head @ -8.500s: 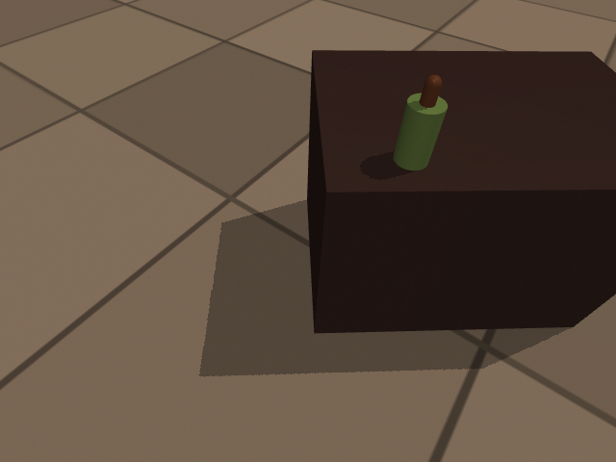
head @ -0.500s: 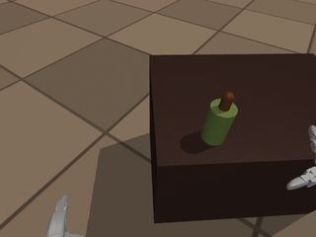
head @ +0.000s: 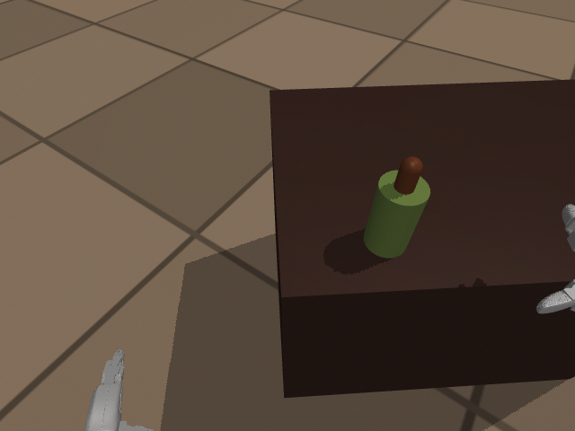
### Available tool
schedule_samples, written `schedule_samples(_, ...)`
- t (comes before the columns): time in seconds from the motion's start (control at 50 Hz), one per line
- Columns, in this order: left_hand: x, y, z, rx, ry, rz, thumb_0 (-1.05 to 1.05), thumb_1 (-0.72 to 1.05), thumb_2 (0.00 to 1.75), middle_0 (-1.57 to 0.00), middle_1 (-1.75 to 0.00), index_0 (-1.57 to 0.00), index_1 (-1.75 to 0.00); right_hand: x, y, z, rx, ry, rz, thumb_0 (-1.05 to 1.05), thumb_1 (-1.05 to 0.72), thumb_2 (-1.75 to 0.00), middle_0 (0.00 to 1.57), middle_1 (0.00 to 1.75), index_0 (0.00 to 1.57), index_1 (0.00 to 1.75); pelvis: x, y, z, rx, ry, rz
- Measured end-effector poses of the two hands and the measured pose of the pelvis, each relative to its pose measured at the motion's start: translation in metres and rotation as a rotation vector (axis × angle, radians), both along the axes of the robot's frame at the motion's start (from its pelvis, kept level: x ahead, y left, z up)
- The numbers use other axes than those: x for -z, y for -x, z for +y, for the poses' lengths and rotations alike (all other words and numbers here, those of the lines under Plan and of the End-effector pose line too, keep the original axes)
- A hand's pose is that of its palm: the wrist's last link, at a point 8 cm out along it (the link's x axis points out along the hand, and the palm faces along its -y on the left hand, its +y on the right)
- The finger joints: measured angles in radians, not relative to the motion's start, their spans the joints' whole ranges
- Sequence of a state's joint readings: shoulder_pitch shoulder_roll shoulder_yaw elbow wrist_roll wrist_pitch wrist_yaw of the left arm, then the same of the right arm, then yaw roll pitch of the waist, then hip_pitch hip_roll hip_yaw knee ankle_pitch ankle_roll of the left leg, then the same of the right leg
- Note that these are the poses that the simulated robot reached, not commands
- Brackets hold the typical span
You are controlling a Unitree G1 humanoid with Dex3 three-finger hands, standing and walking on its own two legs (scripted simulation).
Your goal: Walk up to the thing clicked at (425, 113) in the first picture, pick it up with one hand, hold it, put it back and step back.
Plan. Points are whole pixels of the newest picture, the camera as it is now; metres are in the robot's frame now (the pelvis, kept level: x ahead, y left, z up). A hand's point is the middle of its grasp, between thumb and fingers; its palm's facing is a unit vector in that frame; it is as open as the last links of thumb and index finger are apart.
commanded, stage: go down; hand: right
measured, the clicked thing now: (397, 205) +0.46 -0.19 +0.03
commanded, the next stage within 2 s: approach in 1.96 s
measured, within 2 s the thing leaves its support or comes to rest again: neither
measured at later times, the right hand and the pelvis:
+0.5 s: hand (559, 224) +0.35 -0.37 +0.11, palm faces +0.16 +0.99 +0.01, open 17.6 cm; pelvis +0.00 +0.00 -0.01, yaw +1 degrees
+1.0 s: hand (562, 213) +0.37 -0.38 +0.11, palm faces +0.15 +0.99 +0.02, open 17.5 cm; pelvis +0.01 -0.01 -0.01, yaw +1 degrees
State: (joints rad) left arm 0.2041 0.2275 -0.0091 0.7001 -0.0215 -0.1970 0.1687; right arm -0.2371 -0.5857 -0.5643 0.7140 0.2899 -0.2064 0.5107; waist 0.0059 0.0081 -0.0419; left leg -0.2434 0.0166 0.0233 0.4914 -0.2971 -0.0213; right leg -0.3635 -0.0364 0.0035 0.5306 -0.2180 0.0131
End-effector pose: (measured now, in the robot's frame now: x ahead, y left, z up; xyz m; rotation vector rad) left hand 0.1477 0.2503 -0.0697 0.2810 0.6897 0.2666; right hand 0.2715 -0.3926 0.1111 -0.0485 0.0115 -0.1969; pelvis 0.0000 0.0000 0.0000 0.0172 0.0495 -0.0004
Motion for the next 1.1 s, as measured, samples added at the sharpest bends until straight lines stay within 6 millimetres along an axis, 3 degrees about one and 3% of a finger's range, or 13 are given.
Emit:
schedule_samples(0.16,0.000,0.010,0.005,-0.006,-0.028,-0.006,-0.01,-0.53,0.05,-0.06,-0.06,-0.06,-0.05,-0.006,-0.025,-0.007,-0.058,-0.052,0.005,-0.02,0.53,-0.04,0.04,0.05,0.05,0.05,0.003,0.003,0.000,-0.004,-0.002,0.031)
schedule_samples(0.34,0.000,0.019,0.014,-0.019,-0.070,0.013,-0.01,-0.53,0.06,-0.06,-0.06,-0.06,-0.05,0.001,-0.043,-0.016,-0.064,-0.074,0.026,-0.02,0.58,-0.04,0.04,0.05,0.05,0.05,0.007,0.002,-0.002,-0.017,-0.009,0.069)
schedule_samples(0.7,-0.001,-0.005,-0.002,0.005,-0.062,-0.017,-0.01,-0.54,0.07,-0.06,-0.06,-0.06,-0.06,0.002,-0.057,-0.030,-0.045,-0.063,0.022,-0.02,0.56,-0.05,0.04,0.05,0.05,0.05,0.010,-0.012,-0.009,-0.013,-0.018,0.099)
schedule_samples(1.1,0.001,0.005,-0.002,0.011,-0.072,-0.005,-0.01,-0.53,0.07,-0.06,-0.06,-0.06,-0.06,0.000,-0.069,-0.037,-0.043,-0.073,0.020,-0.02,0.56,-0.06,0.04,0.05,0.05,0.05,0.015,-0.007,-0.009,-0.015,-0.025,0.120)
